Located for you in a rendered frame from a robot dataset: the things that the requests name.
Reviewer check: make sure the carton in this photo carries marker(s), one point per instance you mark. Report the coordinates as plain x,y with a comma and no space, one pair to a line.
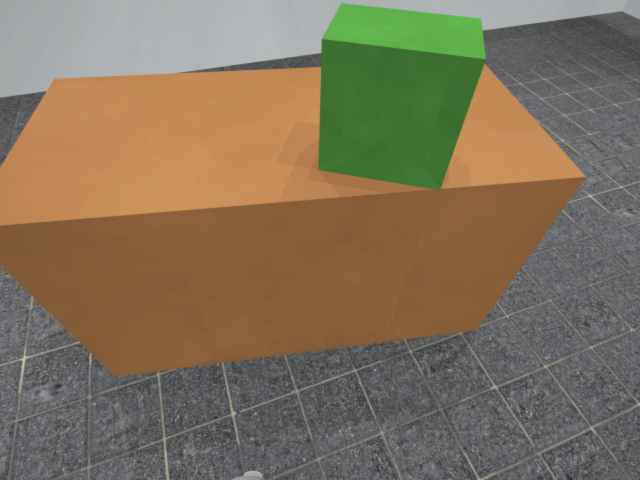
396,86

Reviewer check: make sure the pedestal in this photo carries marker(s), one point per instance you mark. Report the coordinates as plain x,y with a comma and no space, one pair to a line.
177,220

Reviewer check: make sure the robot left shin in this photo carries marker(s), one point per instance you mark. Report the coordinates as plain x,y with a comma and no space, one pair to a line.
253,473

